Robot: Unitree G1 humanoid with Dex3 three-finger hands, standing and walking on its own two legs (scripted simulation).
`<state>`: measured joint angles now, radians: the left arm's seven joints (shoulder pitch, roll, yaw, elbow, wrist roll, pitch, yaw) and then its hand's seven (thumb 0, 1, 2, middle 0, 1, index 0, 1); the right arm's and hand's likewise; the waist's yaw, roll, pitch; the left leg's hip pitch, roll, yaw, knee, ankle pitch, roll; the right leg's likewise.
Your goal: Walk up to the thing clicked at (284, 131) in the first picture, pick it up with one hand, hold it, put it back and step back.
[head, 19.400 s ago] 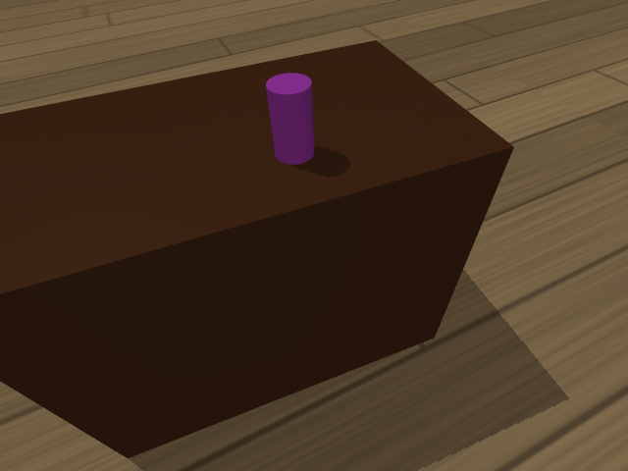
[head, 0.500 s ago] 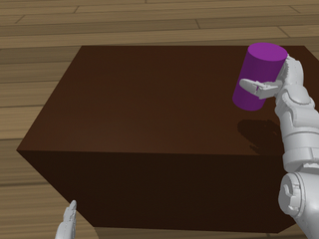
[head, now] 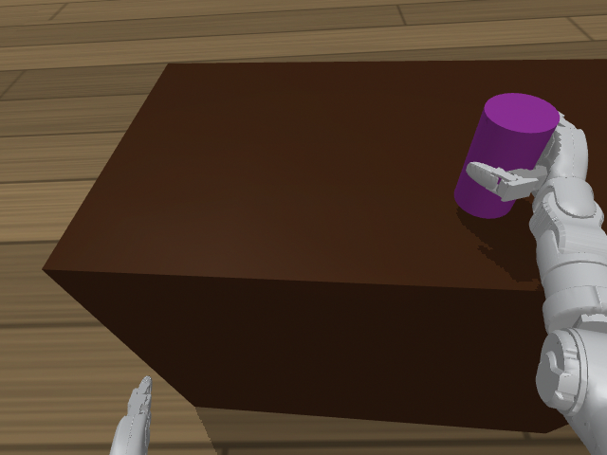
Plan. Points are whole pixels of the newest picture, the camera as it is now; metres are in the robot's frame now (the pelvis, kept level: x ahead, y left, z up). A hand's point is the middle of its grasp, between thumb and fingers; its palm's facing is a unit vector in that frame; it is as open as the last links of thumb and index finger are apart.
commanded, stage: lower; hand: right
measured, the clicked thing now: (499, 159) +0.47 -0.21 +0.14
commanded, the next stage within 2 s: loosen in 0.40 s
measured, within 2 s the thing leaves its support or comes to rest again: rests again in 0.44 s
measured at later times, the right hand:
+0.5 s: hand (502, 168) +0.47 -0.22 +0.12, palm faces +0.23 +0.97 +0.01, open 11.0 cm
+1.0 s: hand (509, 164) +0.47 -0.23 +0.12, palm faces +0.23 +0.97 +0.01, open 12.2 cm
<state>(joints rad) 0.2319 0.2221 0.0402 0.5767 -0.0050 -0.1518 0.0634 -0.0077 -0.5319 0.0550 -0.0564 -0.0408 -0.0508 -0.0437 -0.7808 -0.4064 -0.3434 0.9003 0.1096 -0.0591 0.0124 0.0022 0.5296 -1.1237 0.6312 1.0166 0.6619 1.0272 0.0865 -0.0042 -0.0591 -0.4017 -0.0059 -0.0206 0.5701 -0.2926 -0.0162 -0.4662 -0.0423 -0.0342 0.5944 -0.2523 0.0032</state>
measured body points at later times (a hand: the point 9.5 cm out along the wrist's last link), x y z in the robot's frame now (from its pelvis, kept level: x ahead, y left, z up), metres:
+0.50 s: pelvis +0.00 +0.00 -0.01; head +0.05 -0.02 +0.44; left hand +0.15 +0.26 -0.07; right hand +0.45 -0.27 +0.12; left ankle -0.01 +0.13 -0.73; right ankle +0.02 -0.12 -0.73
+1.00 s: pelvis +0.00 -0.01 -0.01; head +0.05 -0.02 +0.44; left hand +0.15 +0.25 -0.07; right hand +0.45 -0.28 +0.13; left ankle -0.01 +0.13 -0.73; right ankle +0.02 -0.12 -0.73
